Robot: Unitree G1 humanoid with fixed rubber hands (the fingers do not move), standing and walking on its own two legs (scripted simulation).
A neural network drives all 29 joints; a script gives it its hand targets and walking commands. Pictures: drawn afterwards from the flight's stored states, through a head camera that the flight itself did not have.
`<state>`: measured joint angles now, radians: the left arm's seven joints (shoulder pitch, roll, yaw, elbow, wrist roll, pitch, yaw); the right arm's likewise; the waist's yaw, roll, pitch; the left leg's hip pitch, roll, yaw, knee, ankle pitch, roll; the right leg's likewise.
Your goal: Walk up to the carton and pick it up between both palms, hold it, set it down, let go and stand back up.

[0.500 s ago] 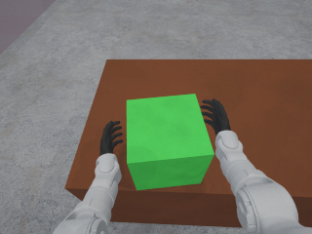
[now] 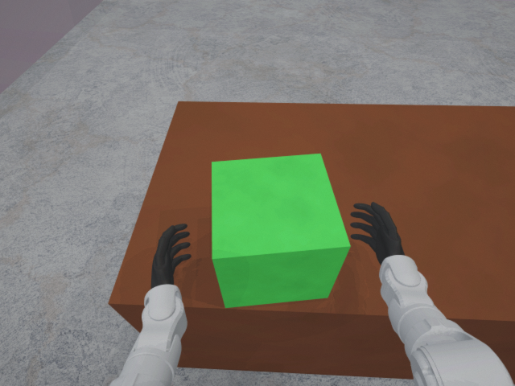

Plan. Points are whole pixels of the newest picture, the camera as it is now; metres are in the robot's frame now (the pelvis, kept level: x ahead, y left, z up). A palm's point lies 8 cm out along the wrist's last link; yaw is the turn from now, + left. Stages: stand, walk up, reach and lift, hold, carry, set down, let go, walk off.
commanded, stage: set down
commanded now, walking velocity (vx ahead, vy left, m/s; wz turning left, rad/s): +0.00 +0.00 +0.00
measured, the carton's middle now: (271, 232) +0.41 +0.01 -0.03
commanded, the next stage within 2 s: none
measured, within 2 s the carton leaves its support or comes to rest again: neither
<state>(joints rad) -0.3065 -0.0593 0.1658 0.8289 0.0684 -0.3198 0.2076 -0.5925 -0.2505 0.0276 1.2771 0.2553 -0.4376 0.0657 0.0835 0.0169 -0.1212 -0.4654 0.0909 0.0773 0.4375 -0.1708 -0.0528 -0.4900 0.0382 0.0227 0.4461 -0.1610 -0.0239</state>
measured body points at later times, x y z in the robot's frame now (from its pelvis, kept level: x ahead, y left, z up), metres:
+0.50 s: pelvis -0.02 +0.00 +0.00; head +0.00 +0.00 +0.45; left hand +0.24 +0.18 +0.00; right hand +0.30 -0.20 -0.01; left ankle +0.01 +0.15 -0.74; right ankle +0.03 -0.10 -0.74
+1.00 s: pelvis -0.02 +0.00 +0.00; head -0.01 +0.01 +0.45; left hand +0.19 +0.19 -0.01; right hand +0.24 -0.21 -0.02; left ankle +0.01 +0.15 -0.74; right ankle +0.03 -0.10 -0.74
